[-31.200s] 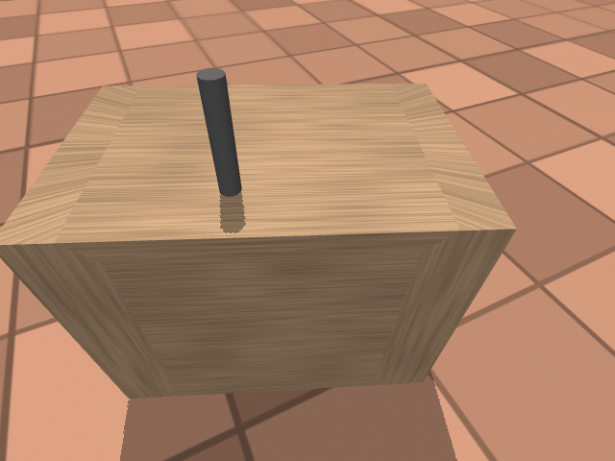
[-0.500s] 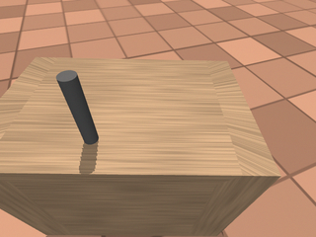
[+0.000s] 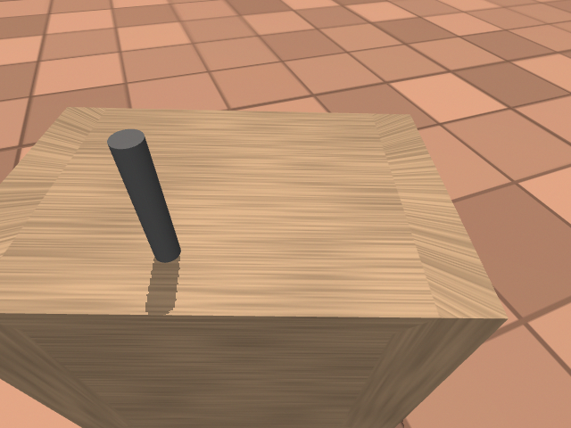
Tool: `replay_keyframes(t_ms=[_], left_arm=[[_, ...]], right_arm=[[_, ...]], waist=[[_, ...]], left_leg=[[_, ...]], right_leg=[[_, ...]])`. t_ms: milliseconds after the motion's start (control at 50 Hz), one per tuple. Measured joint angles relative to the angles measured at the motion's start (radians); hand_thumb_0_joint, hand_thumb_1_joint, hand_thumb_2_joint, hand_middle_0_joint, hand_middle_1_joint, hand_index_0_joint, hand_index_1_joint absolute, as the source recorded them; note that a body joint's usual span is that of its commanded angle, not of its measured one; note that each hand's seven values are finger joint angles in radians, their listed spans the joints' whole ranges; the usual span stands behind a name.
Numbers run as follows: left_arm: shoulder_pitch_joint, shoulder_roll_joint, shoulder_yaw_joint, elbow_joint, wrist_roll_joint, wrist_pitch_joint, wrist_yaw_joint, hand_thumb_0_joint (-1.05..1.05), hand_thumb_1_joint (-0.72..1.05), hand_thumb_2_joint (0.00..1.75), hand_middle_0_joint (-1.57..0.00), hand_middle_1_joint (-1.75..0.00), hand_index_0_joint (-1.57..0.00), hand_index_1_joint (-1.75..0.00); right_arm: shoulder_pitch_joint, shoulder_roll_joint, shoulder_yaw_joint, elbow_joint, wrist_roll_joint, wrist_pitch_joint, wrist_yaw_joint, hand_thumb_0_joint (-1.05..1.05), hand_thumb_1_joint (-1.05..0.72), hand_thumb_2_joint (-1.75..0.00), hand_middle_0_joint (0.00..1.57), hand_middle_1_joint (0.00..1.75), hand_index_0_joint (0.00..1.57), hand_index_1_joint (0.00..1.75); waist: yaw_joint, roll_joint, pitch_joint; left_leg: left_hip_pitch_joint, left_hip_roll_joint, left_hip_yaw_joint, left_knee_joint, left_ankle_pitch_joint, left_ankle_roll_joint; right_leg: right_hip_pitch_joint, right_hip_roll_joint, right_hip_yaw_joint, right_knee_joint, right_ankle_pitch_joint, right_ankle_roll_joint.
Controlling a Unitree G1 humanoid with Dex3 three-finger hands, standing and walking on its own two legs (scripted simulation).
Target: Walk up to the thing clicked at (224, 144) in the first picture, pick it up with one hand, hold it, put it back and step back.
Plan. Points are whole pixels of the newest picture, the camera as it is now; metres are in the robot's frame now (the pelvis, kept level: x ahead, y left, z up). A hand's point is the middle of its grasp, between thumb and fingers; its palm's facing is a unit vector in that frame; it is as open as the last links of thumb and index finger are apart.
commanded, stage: stand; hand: left
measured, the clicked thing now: (150, 204) +0.44 +0.22 +0.09
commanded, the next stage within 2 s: none
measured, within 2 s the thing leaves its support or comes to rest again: neither
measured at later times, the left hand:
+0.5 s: hand out of the picture +0.06 +0.25 -0.16, palm faces -0.04 -0.94 -0.34, open 7.4 cm
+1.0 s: hand out of the picture +0.07 +0.25 -0.16, palm faces -0.04 -0.94 -0.34, open 7.4 cm
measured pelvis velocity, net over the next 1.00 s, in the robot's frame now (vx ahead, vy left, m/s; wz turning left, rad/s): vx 0.01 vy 0.00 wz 0.00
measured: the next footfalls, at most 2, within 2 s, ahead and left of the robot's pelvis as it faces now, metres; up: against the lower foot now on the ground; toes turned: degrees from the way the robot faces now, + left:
none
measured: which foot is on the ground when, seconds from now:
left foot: down 0.00-1.00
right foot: down 0.00-1.00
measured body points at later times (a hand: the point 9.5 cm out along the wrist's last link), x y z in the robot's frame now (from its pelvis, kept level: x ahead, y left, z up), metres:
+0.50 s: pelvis +0.00 +0.00 +0.00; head +0.01 +0.00 +0.45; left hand +0.06 +0.30 -0.14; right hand +0.06 -0.30 -0.13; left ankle +0.03 +0.11 -0.75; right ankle -0.04 -0.14 -0.75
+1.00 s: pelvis +0.01 +0.00 +0.00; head +0.02 +0.00 +0.45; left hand +0.07 +0.30 -0.14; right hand +0.08 -0.31 -0.13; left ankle +0.03 +0.11 -0.75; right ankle -0.04 -0.14 -0.75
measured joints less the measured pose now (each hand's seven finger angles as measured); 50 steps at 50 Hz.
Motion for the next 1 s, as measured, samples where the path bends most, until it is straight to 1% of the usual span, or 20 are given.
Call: replay_keyframes(t_ms=[80, 160, 220, 300, 380, 500, 1000], left_arm=[[0.005, 0.0, 0.0, -0.001, 0.0, 0.0, -0.001, 0.0, 0.31, 0.74, -0.2, -0.28, -0.2, -0.28], [0.007, -0.001, 0.0, -0.002, -0.001, 0.0, -0.001, 0.01, 0.58, 0.82, -0.2, -0.29, -0.2, -0.29], [0.007, -0.002, 0.0, -0.003, -0.001, 0.0, -0.002, 0.01, 0.72, 0.86, -0.21, -0.3, -0.2, -0.29], [0.008, -0.002, 0.001, -0.004, -0.001, 0.002, -0.004, 0.01, 0.82, 0.88, -0.21, -0.3, -0.21, -0.3], [0.01, -0.002, 0.002, -0.004, 0.0, 0.001, -0.005, 0.01, 0.87, 0.89, -0.21, -0.3, -0.21, -0.3], [0.013, -0.001, 0.003, -0.005, -0.002, 0.0, -0.005, 0.01, 0.9, 0.9, -0.21, -0.3, -0.21, -0.3], [0.002, -0.004, 0.003, -0.014, -0.002, -0.002, -0.003, 0.01, 0.9, 0.9, -0.21, -0.3, -0.21, -0.3]], right_arm=[[0.005, 0.001, -0.002, 0.002, 0.0, 0.001, 0.001, 0.01, -0.91, -0.9, 0.2, 0.3, 0.2, 0.3], [0.01, 0.001, -0.003, 0.004, -0.001, 0.001, 0.002, 0.01, -0.91, -0.9, 0.2, 0.3, 0.2, 0.3], [0.012, 0.001, -0.004, 0.006, 0.0, 0.002, 0.002, 0.01, -0.91, -0.9, 0.2, 0.3, 0.2, 0.3], [0.015, 0.001, -0.005, 0.006, -0.001, 0.001, 0.003, 0.01, -0.91, -0.9, 0.2, 0.3, 0.2, 0.3], [0.017, 0.002, -0.006, 0.006, 0.0, 0.001, 0.004, 0.01, -0.91, -0.9, 0.2, 0.3, 0.2, 0.3], [0.017, 0.004, -0.005, 0.005, 0.0, -0.002, 0.003, 0.01, -0.91, -0.9, 0.2, 0.3, 0.2, 0.3], [0.002, 0.002, -0.001, -0.006, 0.0, -0.003, 0.001, 0.01, -0.91, -0.9, 0.2, 0.3, 0.2, 0.3]], waist=[[-0.001, -0.001, 0.002], [-0.002, 0.0, 0.003], [-0.002, -0.001, 0.004], [-0.003, -0.002, 0.004], [-0.004, -0.003, 0.007], [-0.002, -0.004, 0.011], [0.001, -0.001, 0.008]], left_leg=[[-0.001, 0.0, 0.001, -0.001, 0.003, 0.001], [-0.004, 0.0, 0.0, 0.0, 0.004, 0.001], [-0.005, -0.001, -0.001, 0.002, 0.005, 0.002], [-0.008, -0.002, -0.002, 0.0, 0.007, 0.002], [-0.009, -0.004, -0.002, -0.002, 0.008, 0.002], [-0.008, -0.002, -0.001, -0.001, 0.005, 0.001], [-0.005, 0.002, -0.003, 0.007, -0.011, -0.003]], right_leg=[[-0.002, 0.0, 0.001, 0.001, 0.002, 0.0], [-0.005, 0.0, 0.0, 0.004, 0.002, 0.001], [-0.006, 0.0, -0.001, 0.005, 0.003, 0.001], [-0.011, -0.002, -0.002, 0.009, 0.001, 0.001], [-0.014, -0.003, -0.002, 0.011, 0.0, 0.001], [-0.012, -0.002, -0.001, 0.009, -0.001, 0.001], [0.002, 0.002, -0.003, -0.007, -0.005, -0.002]])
